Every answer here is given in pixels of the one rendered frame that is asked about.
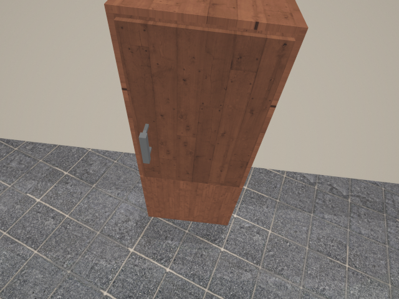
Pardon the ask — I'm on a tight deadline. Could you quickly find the cupboard door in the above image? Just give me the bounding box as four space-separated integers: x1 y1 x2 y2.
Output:
114 17 295 187

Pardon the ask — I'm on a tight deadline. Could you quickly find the handle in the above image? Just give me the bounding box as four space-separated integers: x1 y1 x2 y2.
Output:
139 124 151 164

